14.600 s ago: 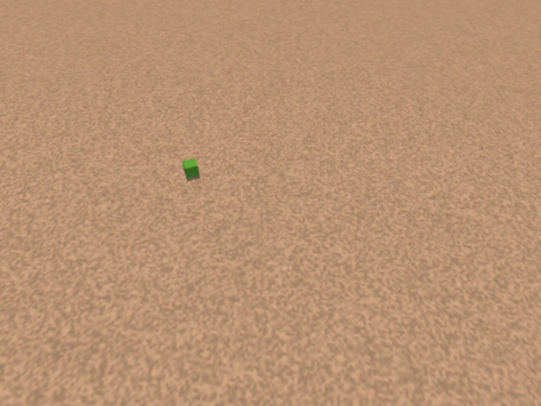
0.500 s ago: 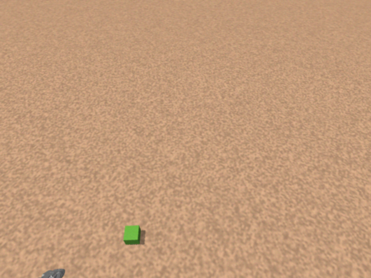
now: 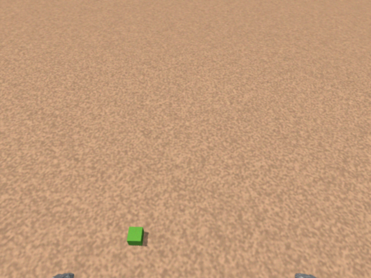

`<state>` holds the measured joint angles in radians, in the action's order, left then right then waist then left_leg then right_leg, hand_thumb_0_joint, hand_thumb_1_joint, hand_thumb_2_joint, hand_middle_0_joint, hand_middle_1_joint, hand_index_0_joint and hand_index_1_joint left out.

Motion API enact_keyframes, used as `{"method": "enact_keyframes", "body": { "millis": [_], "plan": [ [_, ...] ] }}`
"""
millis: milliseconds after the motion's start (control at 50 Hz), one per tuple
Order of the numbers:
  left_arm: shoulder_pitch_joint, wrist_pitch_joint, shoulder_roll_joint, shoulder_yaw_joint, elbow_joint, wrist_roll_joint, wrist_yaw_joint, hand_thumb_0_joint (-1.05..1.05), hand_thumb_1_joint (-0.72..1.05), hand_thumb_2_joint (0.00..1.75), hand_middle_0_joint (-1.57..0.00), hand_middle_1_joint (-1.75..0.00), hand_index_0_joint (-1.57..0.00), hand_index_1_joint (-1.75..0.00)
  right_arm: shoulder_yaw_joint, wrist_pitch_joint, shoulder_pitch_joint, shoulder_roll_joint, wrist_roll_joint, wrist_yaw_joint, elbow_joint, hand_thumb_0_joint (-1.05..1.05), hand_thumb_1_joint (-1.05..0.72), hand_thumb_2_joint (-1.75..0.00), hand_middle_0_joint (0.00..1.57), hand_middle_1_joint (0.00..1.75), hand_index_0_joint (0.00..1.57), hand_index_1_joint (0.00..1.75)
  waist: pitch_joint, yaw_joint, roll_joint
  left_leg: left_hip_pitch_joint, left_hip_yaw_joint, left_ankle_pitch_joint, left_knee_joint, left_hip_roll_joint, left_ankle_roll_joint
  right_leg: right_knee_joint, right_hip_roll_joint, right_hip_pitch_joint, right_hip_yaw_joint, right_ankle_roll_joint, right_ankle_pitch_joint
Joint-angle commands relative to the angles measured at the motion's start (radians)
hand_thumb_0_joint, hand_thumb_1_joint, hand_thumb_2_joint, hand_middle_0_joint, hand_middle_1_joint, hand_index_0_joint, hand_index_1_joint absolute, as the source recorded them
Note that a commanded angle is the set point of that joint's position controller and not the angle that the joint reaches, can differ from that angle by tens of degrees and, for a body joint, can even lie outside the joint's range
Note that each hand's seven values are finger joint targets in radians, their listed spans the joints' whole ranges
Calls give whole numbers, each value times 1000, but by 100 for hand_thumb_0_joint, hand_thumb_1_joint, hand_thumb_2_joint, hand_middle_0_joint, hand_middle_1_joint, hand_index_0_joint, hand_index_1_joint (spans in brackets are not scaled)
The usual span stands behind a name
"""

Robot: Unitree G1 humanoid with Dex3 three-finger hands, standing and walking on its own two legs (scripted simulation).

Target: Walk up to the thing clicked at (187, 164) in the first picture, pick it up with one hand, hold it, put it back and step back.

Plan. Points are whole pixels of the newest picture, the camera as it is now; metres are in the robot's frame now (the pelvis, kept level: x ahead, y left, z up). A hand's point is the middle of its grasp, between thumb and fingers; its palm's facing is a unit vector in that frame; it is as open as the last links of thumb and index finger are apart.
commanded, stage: walk up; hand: left
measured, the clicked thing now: (135, 236) +0.45 +0.24 -0.74
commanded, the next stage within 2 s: stand in 0.54 s
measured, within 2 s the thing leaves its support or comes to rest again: neither
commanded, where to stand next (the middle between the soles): +0.07 +0.01 m, yaw +0 degrees
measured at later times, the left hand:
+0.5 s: hand out of the picture +0.09 +0.25 -0.15, palm faces +0.02 -0.95 -0.32, open 7.4 cm
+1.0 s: hand out of the picture +0.10 +0.25 -0.15, palm faces +0.01 -0.94 -0.34, open 7.4 cm
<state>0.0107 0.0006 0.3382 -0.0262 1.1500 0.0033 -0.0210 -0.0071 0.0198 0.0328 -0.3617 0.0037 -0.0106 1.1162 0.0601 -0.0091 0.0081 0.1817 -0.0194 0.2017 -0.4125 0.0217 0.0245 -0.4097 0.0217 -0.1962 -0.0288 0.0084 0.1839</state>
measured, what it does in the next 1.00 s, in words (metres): stands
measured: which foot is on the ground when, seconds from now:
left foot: down 0.00-1.00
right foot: down 0.00-1.00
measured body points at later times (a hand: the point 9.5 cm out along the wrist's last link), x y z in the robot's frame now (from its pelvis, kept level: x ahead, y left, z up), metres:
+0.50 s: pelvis +0.01 +0.00 +0.00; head +0.03 +0.00 +0.45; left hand +0.09 +0.30 -0.13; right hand +0.09 -0.30 -0.13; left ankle +0.01 +0.14 -0.74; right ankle +0.02 -0.12 -0.74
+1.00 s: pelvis +0.03 +0.00 +0.01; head +0.04 -0.01 +0.45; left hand +0.10 +0.30 -0.13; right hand +0.12 -0.30 -0.13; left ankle +0.01 +0.14 -0.74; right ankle +0.02 -0.12 -0.74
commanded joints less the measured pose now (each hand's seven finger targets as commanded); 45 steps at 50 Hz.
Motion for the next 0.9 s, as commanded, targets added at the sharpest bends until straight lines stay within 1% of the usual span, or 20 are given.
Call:
{"method": "enact_keyframes", "body": {
  "millis": [0, 40, 60, 100, 160, 180, 360, 480, 500, 520, 540, 600, 620, 640, 660, 680, 740, 780, 840, 880],
  "plan": [
    [-58, -21, 217, -40, -53, -1, 13, 0, 90, 90, -20, -30, -20, -30, 44, 24, -35, -213, 0, 15, -45, 0, -90, -90, 20, 30, 20, 30, -113, 8, -26, 7, -77, -82, 96, 102, -35, 89, 103, 74, 101, -30, -32],
    [-58, -20, 212, -39, -56, -1, 12, 0, 90, 90, -20, -30, -20, -30, 44, 25, -34, -215, 0, 15, -44, 0, -90, -90, 20, 30, 20, 30, -107, 5, -35, 28, -83, -64, 112, 101, -35, 86, 104, 95, 96, -26, -45],
    [-52, -19, 211, -38, -53, 0, 12, 0, 90, 90, -20, -30, -20, -30, 45, 25, -39, -213, 2, 15, -43, 0, -90, -90, 20, 30, 20, 30, -101, 5, -40, 30, -87, -46, 122, 101, -34, 89, 101, 88, 93, -25, -29],
    [-41, -20, 212, -41, -52, 0, 12, 0, 90, 90, -20, -30, -20, -30, 45, 25, -32, -209, 0, 15, -45, 0, -90, -90, 20, 30, 20, 30, -106, 3, -30, 23, -91, -73, 122, 104, -35, 91, 101, 98, 90, -25, -30],
    [-42, -21, 213, -41, -58, 3, 12, 0, 90, 90, -20, -30, -20, -30, 45, 23, -27, -207, 2, 14, -46, 0, -90, -90, 20, 30, 20, 30, -103, 7, -13, 23, -90, -51, 118, 98, -36, 103, 103, 89, 94, -22, -18],
    [-37, -20, 212, -43, -55, 2, 12, 0, 90, 90, -20, -30, -20, -30, 46, 23, -24, -207, 0, 14, -47, 0, -90, -90, 20, 30, 20, 30, -101, 6, -13, 18, -93, -57, 118, 99, -36, 102, 101, 87, 93, -23, -12],
    [-27, -22, 212, -43, -59, 1, 17, 0, 90, 90, -20, -30, -20, -30, 47, 19, -3, -201, 0, 16, -41, 0, -90, -90, 20, 30, 20, 30, -134, 11, -6, -5, -86, -155, 98, 93, -34, 90, 107, 121, 81, -20, -107],
    [-17, -21, 208, -46, -60, 0, 20, 0, 90, 90, -20, -30, -20, -30, 47, 14, 2, -197, -1, 17, -43, 0, -90, -90, 20, 30, 20, 30, -126, 9, -10, -7, -86, -187, 91, 94, -34, 94, 108, 127, 72, -19, -117],
    [-16, -21, 212, -46, -62, 3, 20, 0, 90, 90, -20, -30, -20, -30, 49, 13, -6, -200, 0, 17, -46, 0, -90, -90, 20, 30, 20, 30, -125, 9, -9, -14, -84, -176, 88, 93, -38, 97, 110, 120, 71, -20, -114],
    [-4, -23, 210, -35, -54, 4, 22, 0, 90, 90, -20, -30, -20, -30, 45, 11, 0, -194, 14, 18, -38, 0, -90, -90, 20, 30, 20, 30, -120, 10, -22, -19, -93, -119, 125, 99, -30, 113, 115, 109, 82, -22, -61],
    [-1, -24, 207, -33, -53, 5, 21, 0, 90, 90, -20, -30, -20, -30, 46, 10, -6, -198, 15, 17, -40, 0, -90, -90, 20, 30, 20, 30, -100, 9, -32, -6, -96, -73, 135, 99, -31, 121, 111, 100, 80, -21, -28],
    [2, -27, 217, -33, -51, 6, 22, 0, 90, 90, -20, -30, -20, -30, 48, 9, -5, -199, 13, 16, -39, 0, -90, -90, 20, 30, 20, 30, -78, 7, -24, 6, -97, -44, 146, 95, -31, 127, 114, 91, 84, -20, -3],
    [1, -28, 215, -31, -51, 4, 21, 0, 90, 90, -20, -30, -20, -30, 47, 9, 4, -203, 12, 15, -37, 0, -90, -90, 20, 30, 20, 30, -75, 13, -28, 8, -97, -33, 152, 94, -31, 128, 114, 92, 86, -21, 1],
    [10, -30, 215, -29, -51, 7, 22, 0, 90, 90, -20, -30, -20, -30, 47, 10, -3, -195, 12, 13, -41, 0, -90, -90, 20, 30, 20, 30, -75, 7, -12, -4, -100, -64, 147, 98, -33, 130, 115, 90, 83, -21, -3],
    [9, -32, 209, -28, -52, 6, 22, 0, 90, 90, -20, -30, -20, -30, 47, 10, -1, -199, 11, 12, -44, 0, -90, -90, 20, 30, 20, 30, -79, 12, -17, -7, -96, -73, 143, 94, -35, 131, 114, 88, 83, -19, -16],
    [13, -32, 211, -27, -53, 5, 22, 0, 90, 90, -20, -30, -20, -30, 47, 12, 3, -199, 11, 13, -41, 0, -90, -90, 20, 30, 20, 30, -76, 12, -23, -14, -94, -51, 146, 93, -31, 137, 114, 76, 86, -18, -3],
    [15, -36, 217, -26, -59, 5, 23, 0, 90, 90, -20, -30, -20, -30, 46, 15, -6, -199, 11, 12, -48, 0, -90, -90, 20, 30, 20, 30, -102, 10, -15, -39, -95, -157, 134, 102, -32, 124, 119, 102, 80, -22, -98],
    [13, -39, 215, -26, -60, 4, 24, 0, 90, 90, -20, -30, -20, -30, 48, 16, 3, -203, 11, 14, -45, 0, -90, -90, 20, 30, 20, 30, -127, 12, -10, -55, -88, -201, 124, 104, -33, 116, 122, 127, 78, -22, -158],
    [18, -40, 218, -26, -59, 2, 25, 0, 90, 90, -20, -30, -20, -30, 47, 17, 2, -201, 9, 16, -43, 0, -90, -90, 20, 30, 20, 30, -139, 11, -12, -70, -84, -248, 122, 108, -29, 105, 125, 142, 73, -23, -215],
    [17, -37, 212, -25, -57, 0, 24, 0, 90, 90, -20, -30, -20, -30, 46, 16, 3, -209, 8, 19, -41, 0, -90, -90, 20, 30, 20, 30, -140, 11, -25, -70, -79, -254, 121, 108, -29, 107, 124, 151, 75, -21, -219]
  ]
}}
